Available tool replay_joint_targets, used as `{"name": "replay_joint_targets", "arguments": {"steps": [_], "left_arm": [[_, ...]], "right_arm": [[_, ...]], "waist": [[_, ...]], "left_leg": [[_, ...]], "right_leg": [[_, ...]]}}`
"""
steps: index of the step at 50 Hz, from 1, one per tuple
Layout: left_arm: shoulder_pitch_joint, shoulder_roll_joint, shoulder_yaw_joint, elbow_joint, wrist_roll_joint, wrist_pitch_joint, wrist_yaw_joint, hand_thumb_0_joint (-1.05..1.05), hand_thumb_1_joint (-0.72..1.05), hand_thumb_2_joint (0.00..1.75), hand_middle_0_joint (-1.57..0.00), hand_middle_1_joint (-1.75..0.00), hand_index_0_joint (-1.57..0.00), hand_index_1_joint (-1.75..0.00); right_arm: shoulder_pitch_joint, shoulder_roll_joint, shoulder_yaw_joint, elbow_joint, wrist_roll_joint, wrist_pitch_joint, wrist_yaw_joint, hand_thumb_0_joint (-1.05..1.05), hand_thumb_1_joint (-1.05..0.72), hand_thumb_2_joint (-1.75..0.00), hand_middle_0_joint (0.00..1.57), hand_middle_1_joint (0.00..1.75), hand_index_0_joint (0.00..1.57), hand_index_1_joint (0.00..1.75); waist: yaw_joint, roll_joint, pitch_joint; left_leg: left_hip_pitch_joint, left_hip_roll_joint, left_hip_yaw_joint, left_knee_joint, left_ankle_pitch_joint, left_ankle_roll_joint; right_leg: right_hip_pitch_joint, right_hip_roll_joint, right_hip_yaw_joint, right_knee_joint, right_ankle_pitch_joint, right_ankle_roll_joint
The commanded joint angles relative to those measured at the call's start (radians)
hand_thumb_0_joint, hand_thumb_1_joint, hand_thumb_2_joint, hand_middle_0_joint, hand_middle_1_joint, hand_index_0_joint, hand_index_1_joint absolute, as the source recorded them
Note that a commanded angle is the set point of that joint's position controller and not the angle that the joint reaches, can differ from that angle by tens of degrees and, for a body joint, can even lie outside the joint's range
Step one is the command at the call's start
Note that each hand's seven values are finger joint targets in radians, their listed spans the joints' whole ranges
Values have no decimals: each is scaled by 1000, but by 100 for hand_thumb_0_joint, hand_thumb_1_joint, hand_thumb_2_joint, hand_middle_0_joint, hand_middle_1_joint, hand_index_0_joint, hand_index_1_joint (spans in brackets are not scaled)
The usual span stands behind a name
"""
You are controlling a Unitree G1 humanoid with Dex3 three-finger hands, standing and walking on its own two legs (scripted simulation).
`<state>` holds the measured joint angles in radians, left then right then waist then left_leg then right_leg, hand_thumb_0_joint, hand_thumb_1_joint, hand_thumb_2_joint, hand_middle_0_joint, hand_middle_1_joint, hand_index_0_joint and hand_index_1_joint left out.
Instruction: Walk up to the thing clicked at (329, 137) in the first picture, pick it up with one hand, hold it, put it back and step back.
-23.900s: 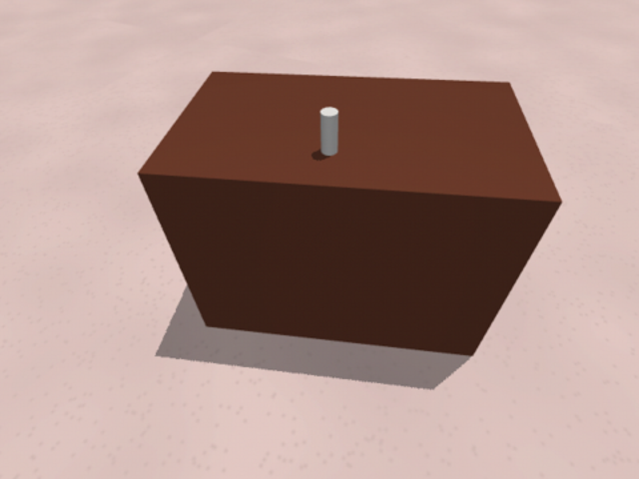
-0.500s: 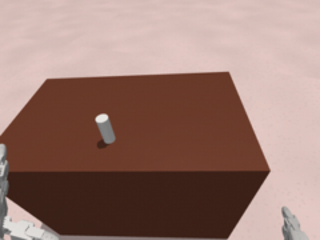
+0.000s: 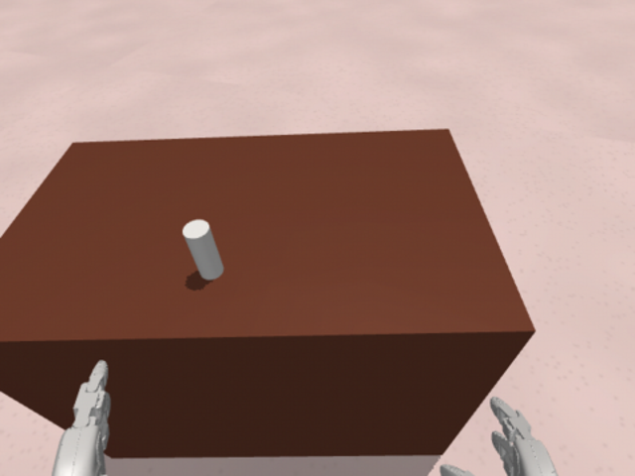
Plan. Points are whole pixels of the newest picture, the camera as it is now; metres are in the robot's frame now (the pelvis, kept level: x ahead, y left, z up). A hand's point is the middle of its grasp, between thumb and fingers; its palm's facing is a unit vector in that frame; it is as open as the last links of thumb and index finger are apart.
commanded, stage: home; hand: left
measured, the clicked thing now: (204, 251) +0.48 +0.23 -0.01
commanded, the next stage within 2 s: none
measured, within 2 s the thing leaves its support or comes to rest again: neither
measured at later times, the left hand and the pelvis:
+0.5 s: hand (208, 457) +0.19 +0.18 -0.09, palm faces +0.09 -0.97 -0.23, open 17.7 cm; pelvis +0.01 +0.00 +0.00, yaw -1 degrees
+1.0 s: hand out of the picture +0.09 +0.26 -0.13, palm faces -0.06 -0.92 -0.40, open 17.6 cm; pelvis +0.01 +0.00 +0.01, yaw +0 degrees
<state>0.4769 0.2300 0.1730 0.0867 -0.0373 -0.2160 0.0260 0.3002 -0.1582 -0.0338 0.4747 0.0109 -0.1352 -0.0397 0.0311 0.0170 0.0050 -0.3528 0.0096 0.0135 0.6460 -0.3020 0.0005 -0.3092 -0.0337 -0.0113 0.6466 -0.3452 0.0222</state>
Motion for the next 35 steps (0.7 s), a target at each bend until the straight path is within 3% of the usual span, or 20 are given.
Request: {"name": "replay_joint_targets", "arguments": {"steps": [1, 4, 7, 8, 12, 13, 14, 15, 17, 18, 20, 21, 28, 29, 31, 32, 34, 35], "left_arm": [[-115, 96, -14, -96, 12, -31, 16, 0, -61, 0, -4, -4, -4, -4], [-140, 60, -71, 17, 17, -10, 18, 0, -61, 0, -4, -4, -4, -4], [-191, 73, -80, 79, 23, 8, 23, 0, -60, 2, -4, -4, -4, -4], [-202, 89, -68, 106, 24, 15, 28, 0, -60, 2, -4, -4, -4, -4], [-219, 97, -78, 185, 26, 44, 34, 0, -61, 2, -4, -4, -4, -4], [-242, 149, 9, 119, 30, 36, 65, 0, -61, 1, -4, -4, -4, -4], [-216, 77, -82, 168, 32, 43, 60, 0, -61, 0, -4, -4, -4, -4], [-193, 49, -110, 191, 29, 53, 59, 0, -61, 2, -4, -4, -4, -4], [-211, 46, -110, 169, 29, 62, 71, 0, -61, 1, -4, -4, -4, -4], [-193, 48, -115, 184, 28, 63, 73, 0, -61, 1, -4, -4, -4, -4], [-220, 18, -150, 189, 28, 69, 69, 0, -61, 2, -4, -4, -4, -4], [-213, 27, -133, 203, 28, 72, 73, 0, -61, 2, -4, -4, -4, -4], [-271, 46, -126, 205, 36, 84, 83, 0, -60, 3, -4, -4, -4, -4], [-242, 58, -110, 201, 37, 86, 88, 0, -60, 3, -4, -4, -4, -4], [-254, 57, -111, 211, 38, 93, 92, 0, -60, 3, -4, -4, -4, -5], [-184, 283, -89, 433, 94, 120, 58, 0, -58, 4, -5, -5, -5, -5], [-172, 275, -93, 464, 86, 133, 37, 0, -61, 1, -4, -4, -4, -4], [-194, 264, -104, 482, 81, 134, 30, 0, -61, 2, -4, -4, -4, -4]], "right_arm": [[-62, -142, -56, -148, 6, -60, -26, 0, -69, -78, 18, 27, 18, 27], [-80, -105, -10, -135, 4, -53, -26, 0, -88, -89, 20, 30, 20, 30], [-73, -99, 5, -119, -1, -49, -30, 0, -90, -90, 20, 30, 20, 30], [-86, -121, -15, -120, -3, -43, -32, 0, -90, -90, 20, 30, 20, 30], [-92, -143, -22, -113, -6, -29, -31, 0, -90, -90, 20, 30, 20, 30], [-71, -180, -13, 26, -8, -19, -36, 0, -89, -90, 20, 30, 20, 30], [-88, -174, -7, 3, -4, -18, -34, 0, -90, -90, 20, 30, 20, 30], [-104, -162, 0, -9, -3, -23, -33, 0, -90, -90, 20, 30, 20, 30], [-111, -163, -4, 0, -2, -20, -36, 0, -90, -90, 20, 30, 20, 30], [-120, -176, -9, 9, 1, -16, -35, 0, -90, -90, 20, 30, 20, 30], [-127, -170, -3, 14, 0, -17, -30, 0, -90, -90, 20, 30, 20, 30], [-128, -171, -6, 17, 0, -15, -31, 0, -90, -90, 20, 30, 20, 30], [-128, -180, -12, 44, -1, -2, -36, 0, -90, -90, 20, 30, 20, 30], [-128, -177, -13, 46, -2, 2, -38, 0, -90, -90, 20, 30, 20, 30], [-138, -177, -13, 43, -3, 8, -40, 0, -90, -90, 20, 30, 20, 30], [-107, -318, -53, 165, -76, 49, -6, 0, -90, -90, 20, 30, 20, 30], [-114, -308, -50, 185, -61, 76, 15, 0, -90, -90, 20, 30, 20, 30], [-113, -299, -48, 195, -52, 80, 21, 0, -90, -90, 20, 30, 20, 30]], "waist": [[-33, -23, -86], [-28, -9, -90], [-22, 42, -135], [-21, 57, -156], [-22, 69, -152], [0, 86, -140], [-23, 80, -103], [-27, 50, -94], [-28, 64, -128], [-27, 44, -101], [-39, 18, -97], [-35, -6, -113], [-40, -42, -145], [-22, -27, -166], [-25, -41, -146], [-35, 15, -172], [-24, 5, -196], [-34, -2, -188]], "left_leg": [[91, 4, 5, -128, 114, 7], [68, 1, 11, -116, 132, 5], [76, 1, 17, -104, 169, 0], [77, 0, 21, -98, 190, -3], [79, 2, 25, -99, 203, -7], [82, 3, 16, -89, 181, -15], [74, 6, 13, -101, 152, -17], [70, 9, 9, -105, 142, -15], [82, 13, 6, -106, 159, -18], [72, 10, 13, -104, 168, -14], [75, 8, 22, -93, 177, -10], [73, 10, 18, -88, 200, -9], [106, 6, 27, -73, 248, 0], [112, 4, 30, -71, 267, -2], [99, 3, 31, -73, 254, 0], [153, 78, -49, -16, 395, 34], [149, 78, -55, -16, 433, 51], [152, 77, -55, -39, 385, 50]], "right_leg": [[-49, 35, -53, -110, 126, -20], [-43, 27, -48, -102, 146, -22], [-21, 24, -41, -91, 185, -26], [-14, 22, -37, -88, 205, -29], [8, 24, -34, -96, 222, -31], [12, 36, -40, -91, 196, -31], [-8, 39, -41, -98, 170, -33], [-11, 41, -43, -100, 167, -31], [0, 45, -48, -98, 184, -31], [-6, 45, -48, -107, 190, -31], [-14, 45, -45, -109, 200, -27], [-3, 48, -50, -102, 219, -26], [11, 39, -40, -102, 278, -17], [27, 38, -38, -100, 296, -18], [32, 37, -38, -108, 289, -17], [49, -81, 64, -63, 482, -71], [96, -90, 70, -56, 539, -83], [84, -89, 69, -68, 485, -80]]}}
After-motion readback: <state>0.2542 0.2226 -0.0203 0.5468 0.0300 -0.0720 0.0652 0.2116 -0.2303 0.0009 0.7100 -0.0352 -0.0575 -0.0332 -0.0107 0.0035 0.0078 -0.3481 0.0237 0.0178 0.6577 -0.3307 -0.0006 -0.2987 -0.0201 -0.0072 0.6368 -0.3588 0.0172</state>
